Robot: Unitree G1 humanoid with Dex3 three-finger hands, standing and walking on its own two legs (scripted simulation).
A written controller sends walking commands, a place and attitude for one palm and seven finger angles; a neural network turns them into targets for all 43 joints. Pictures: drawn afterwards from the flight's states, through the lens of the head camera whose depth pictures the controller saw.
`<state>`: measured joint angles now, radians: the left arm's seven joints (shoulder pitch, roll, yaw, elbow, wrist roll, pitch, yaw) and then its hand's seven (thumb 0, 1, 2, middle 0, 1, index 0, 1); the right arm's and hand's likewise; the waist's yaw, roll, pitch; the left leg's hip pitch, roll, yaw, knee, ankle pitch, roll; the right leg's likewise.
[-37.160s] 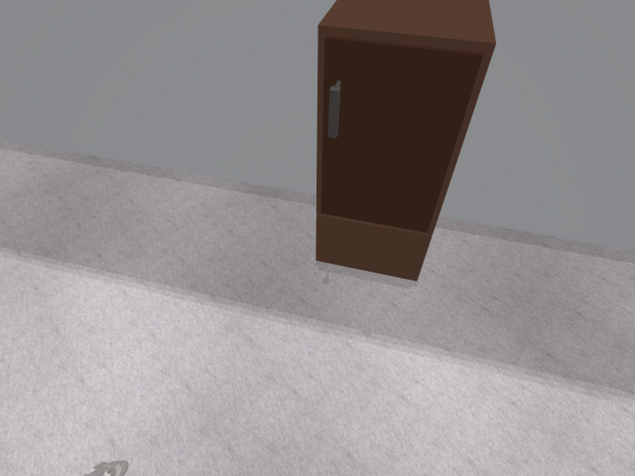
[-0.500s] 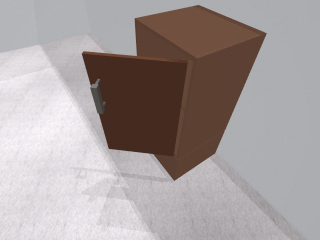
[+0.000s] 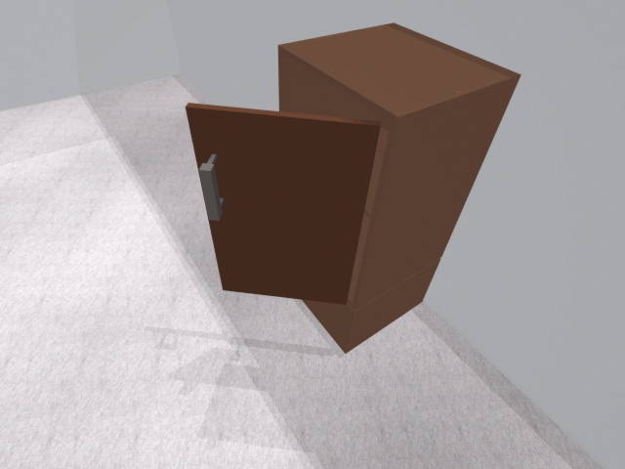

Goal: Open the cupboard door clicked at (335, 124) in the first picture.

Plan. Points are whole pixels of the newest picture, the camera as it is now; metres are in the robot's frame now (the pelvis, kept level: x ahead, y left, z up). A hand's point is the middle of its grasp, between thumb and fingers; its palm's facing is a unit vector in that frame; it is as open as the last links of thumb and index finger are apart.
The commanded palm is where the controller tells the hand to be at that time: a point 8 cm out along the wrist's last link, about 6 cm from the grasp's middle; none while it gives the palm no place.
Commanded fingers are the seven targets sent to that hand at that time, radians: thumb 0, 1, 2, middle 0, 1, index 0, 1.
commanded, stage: shuffle to correct the standing spot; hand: left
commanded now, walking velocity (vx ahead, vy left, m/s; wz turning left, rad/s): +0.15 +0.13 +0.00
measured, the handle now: (214, 187) +0.67 +0.26 -0.05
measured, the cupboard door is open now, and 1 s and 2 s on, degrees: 48 48 48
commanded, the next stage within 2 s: come to a stop and stand still in 0.60 s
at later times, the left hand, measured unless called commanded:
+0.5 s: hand out of the picture +0.09 +0.25 -0.18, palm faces +0.00 -0.99 -0.15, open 7.3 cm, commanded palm none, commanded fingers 0.00 0.90 0.90 -0.20 -0.30 -0.20 -0.30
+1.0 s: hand out of the picture +0.15 +0.30 -0.20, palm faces +0.06 -0.98 -0.19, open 7.2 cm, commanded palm none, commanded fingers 0.00 0.90 0.90 -0.20 -0.30 -0.20 -0.30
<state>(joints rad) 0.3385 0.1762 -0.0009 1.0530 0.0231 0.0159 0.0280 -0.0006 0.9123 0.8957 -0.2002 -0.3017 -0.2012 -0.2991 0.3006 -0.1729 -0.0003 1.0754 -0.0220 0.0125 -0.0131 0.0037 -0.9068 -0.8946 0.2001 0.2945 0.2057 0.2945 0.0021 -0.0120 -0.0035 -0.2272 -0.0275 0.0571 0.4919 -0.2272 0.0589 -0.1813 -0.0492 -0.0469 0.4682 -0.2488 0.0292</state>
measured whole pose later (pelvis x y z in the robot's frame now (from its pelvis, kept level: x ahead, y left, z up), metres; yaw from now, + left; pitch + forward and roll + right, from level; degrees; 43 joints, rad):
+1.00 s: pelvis +0.12 +0.12 -0.02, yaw -1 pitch -3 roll -3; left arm 0.29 0.15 0.07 1.03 0.02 0.02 0.05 -0.02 0.94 0.90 -0.20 -0.30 -0.20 -0.30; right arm 0.35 -0.13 -0.05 1.05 -0.02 0.01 -0.03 0.00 -0.91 -0.89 0.20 0.29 0.20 0.29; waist -0.02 0.00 0.04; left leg -0.33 0.08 0.00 0.72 -0.35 -0.03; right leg -0.30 -0.03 -0.11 0.61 -0.26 0.00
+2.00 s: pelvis +0.13 +0.12 +0.00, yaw -3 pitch -2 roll +0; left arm 0.33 0.09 0.02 1.12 0.01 0.00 0.04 0.00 0.92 0.90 -0.20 -0.30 -0.20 -0.30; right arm 0.34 -0.10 -0.01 1.14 -0.02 0.00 -0.03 0.00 -0.90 -0.89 0.20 0.29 0.20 0.29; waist 0.00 0.00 0.03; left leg -0.18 0.04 0.06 0.44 -0.22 -0.03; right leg -0.22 -0.05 -0.06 0.45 -0.20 0.01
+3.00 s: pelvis +0.17 +0.12 -0.01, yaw -1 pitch +0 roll +0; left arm 0.46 0.17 0.04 0.40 -0.12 -0.02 0.10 0.03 0.94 0.89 -0.21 -0.32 -0.21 -0.31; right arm 0.34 -0.21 0.00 0.94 0.03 -0.19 -0.08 0.02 -0.92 -0.89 0.20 0.29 0.21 0.29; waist 0.01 0.02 0.00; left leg -0.22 0.04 0.03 0.54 -0.32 -0.03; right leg -0.26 -0.06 -0.07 0.56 -0.31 0.01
